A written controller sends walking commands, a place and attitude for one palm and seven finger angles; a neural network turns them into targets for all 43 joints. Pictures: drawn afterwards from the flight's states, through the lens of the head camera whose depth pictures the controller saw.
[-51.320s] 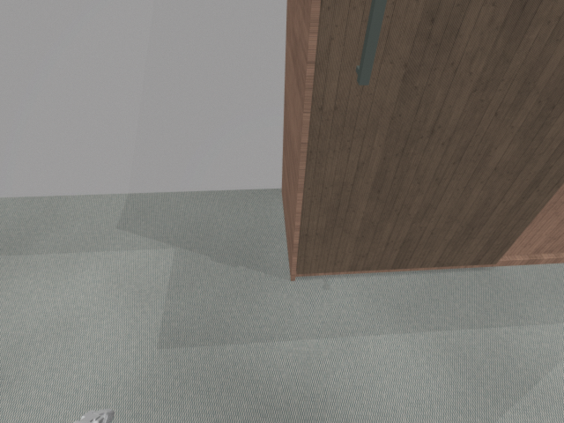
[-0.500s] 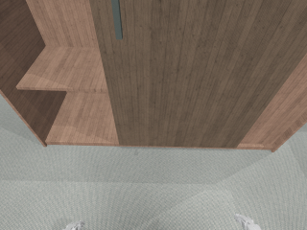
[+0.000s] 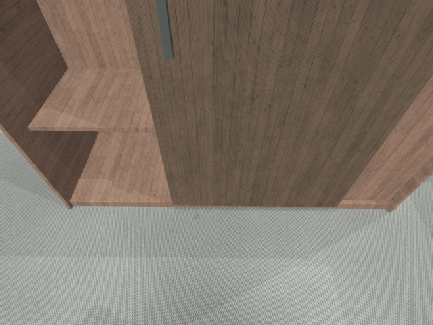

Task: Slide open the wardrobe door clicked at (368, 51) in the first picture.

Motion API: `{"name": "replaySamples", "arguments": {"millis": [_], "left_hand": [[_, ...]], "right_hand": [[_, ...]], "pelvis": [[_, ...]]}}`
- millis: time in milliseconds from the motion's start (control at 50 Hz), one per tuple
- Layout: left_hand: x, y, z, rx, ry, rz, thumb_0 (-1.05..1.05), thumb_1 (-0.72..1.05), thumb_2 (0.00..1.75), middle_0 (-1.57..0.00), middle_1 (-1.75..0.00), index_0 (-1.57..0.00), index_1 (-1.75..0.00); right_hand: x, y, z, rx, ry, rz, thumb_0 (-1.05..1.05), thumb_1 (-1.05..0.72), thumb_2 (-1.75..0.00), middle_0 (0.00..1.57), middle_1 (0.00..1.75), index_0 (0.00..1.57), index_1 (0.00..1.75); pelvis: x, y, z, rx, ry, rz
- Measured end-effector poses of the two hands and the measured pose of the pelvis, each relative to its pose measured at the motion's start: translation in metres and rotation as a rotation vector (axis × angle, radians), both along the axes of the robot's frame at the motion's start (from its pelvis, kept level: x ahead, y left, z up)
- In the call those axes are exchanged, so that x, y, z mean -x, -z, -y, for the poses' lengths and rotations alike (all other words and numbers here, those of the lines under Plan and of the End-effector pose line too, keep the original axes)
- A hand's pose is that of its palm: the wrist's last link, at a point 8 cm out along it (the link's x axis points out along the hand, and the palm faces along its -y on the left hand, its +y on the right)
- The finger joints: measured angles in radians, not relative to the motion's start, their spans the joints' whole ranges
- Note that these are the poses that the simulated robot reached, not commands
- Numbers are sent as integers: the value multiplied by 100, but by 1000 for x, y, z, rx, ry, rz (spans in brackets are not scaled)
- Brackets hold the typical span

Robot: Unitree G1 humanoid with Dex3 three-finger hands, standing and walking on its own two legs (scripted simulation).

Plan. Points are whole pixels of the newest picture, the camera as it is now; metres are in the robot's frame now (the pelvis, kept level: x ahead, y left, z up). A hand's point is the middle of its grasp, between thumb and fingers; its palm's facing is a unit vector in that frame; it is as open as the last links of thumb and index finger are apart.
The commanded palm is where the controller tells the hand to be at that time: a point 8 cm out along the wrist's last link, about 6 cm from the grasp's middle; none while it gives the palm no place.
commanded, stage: let the arm hang, fingers relaxed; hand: left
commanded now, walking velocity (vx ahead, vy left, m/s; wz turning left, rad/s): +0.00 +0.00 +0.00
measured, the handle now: (163, 0) +0.73 +0.16 +0.25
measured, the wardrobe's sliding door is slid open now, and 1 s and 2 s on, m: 0.54 0.54 0.54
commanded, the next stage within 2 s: look to check the result in 0.34 s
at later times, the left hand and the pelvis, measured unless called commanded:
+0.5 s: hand out of the picture +0.04 +0.18 -0.18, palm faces -0.04 -0.98 -0.20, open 7.4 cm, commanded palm none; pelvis +0.02 +0.00 +0.00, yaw -1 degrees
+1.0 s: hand out of the picture +0.05 +0.18 -0.18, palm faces -0.03 -0.98 -0.19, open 7.4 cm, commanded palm none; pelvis +0.03 +0.00 +0.00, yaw -1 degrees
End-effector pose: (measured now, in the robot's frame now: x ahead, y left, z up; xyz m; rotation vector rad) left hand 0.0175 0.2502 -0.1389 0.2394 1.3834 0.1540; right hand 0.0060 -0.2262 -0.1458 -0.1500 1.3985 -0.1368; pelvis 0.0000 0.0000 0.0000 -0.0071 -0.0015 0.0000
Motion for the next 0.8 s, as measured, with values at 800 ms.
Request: {"name": "replaySamples", "arguments": {"millis": [800], "left_hand": [[-19,8,23,69,-6,-41,1,91,89,-20,-30,-20,-30]], "right_hand": [[-27,-5,-6,17,24,-8,1,-91,-90,20,30,20,30]], "pelvis": [[-30,-3,-4,-3,19,9]]}}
